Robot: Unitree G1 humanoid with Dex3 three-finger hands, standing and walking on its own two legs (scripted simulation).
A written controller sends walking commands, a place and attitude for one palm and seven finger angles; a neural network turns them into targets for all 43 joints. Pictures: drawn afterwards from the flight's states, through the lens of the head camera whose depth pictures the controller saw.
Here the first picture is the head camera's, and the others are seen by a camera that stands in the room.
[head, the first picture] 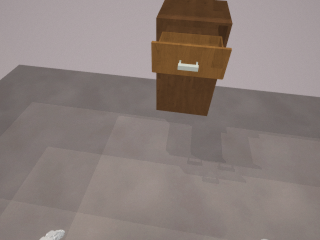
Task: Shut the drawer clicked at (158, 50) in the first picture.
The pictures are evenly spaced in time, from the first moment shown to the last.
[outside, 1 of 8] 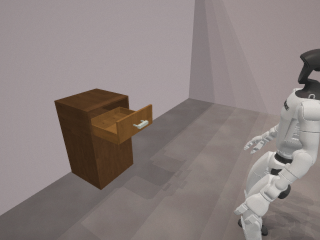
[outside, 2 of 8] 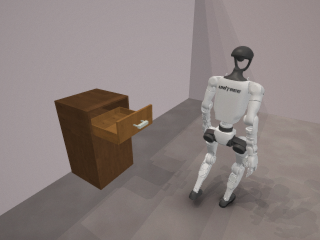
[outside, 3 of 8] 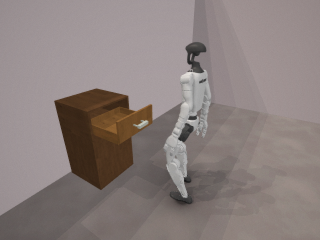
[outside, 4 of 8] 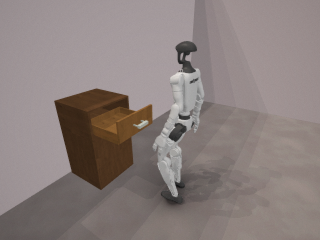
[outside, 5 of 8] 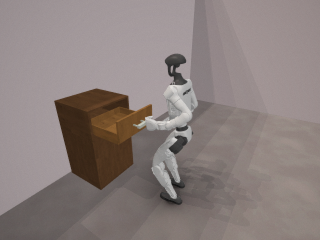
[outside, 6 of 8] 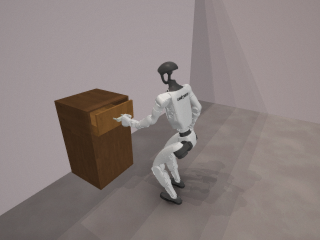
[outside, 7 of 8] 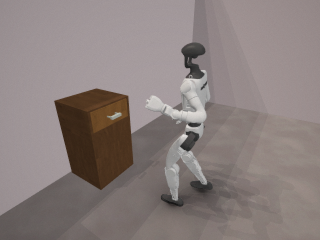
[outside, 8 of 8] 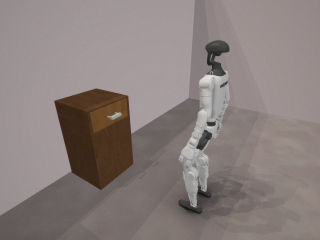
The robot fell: no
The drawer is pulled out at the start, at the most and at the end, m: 0.30 0.30 0.00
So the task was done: yes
